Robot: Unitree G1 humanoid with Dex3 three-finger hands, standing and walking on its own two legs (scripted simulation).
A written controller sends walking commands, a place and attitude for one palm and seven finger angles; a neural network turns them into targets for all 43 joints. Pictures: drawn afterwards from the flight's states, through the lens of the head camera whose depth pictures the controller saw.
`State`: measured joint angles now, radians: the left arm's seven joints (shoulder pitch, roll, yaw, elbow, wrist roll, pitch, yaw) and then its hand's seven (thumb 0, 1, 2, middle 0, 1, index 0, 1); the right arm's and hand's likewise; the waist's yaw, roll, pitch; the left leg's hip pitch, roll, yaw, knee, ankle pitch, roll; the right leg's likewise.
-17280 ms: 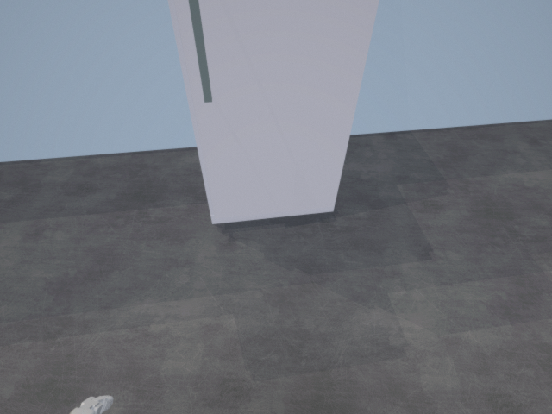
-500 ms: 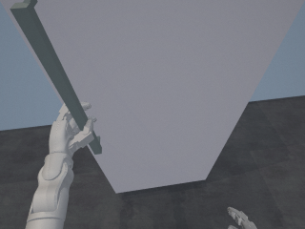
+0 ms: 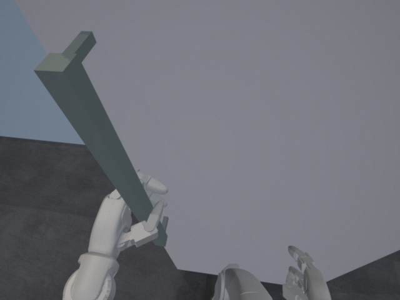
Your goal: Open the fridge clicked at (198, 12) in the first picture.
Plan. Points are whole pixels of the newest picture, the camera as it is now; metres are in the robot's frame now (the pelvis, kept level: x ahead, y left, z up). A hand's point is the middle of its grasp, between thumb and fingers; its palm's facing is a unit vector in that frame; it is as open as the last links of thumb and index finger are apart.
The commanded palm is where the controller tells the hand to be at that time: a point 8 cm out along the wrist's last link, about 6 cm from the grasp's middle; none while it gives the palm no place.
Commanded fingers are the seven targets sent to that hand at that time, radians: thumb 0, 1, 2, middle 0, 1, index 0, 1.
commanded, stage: walk backward, drawing the door open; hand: left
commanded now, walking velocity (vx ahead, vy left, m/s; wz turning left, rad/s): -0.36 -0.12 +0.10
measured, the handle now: (139, 183) +0.26 +0.10 +0.15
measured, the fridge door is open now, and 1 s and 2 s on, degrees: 1 7 4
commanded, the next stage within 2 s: stop walking and hold the door back in 0.32 s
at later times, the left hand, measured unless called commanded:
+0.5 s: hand (156, 254) +0.18 +0.08 +0.09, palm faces +0.37 -0.90 -0.24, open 6.4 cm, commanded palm +0.15 +0.12 +0.09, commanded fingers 0.00 0.90 0.90 -0.45 -1.40 -0.45 -1.40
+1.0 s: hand (154, 256) +0.17 +0.08 +0.10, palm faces +0.39 -0.88 -0.27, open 5.8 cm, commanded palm +0.15 +0.14 +0.09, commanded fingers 0.00 0.90 0.90 -0.45 -1.40 -0.45 -1.40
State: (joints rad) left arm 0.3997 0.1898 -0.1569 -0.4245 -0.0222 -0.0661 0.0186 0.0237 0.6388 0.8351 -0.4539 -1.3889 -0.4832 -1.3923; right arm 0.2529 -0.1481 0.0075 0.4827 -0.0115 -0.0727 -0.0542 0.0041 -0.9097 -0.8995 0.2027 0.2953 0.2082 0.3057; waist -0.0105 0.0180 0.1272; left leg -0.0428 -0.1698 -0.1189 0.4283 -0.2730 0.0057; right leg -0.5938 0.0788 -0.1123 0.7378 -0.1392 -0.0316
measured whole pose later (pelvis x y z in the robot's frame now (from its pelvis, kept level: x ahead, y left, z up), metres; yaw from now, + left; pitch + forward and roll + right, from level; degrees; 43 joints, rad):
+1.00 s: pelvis -0.19 -0.18 -0.01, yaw +8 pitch -1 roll +3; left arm -0.50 0.31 0.19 0.80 -0.02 -0.21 0.10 -0.04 0.63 0.80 -0.46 -1.39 -0.42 -1.40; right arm 0.25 -0.33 -0.03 0.69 0.02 -0.08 -0.12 0.01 -0.91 -0.90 0.20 0.29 0.20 0.30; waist -0.02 0.03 0.02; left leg -0.17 0.00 0.05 0.42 -0.26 0.03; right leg -0.42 -0.05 -0.03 0.68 -0.35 -0.01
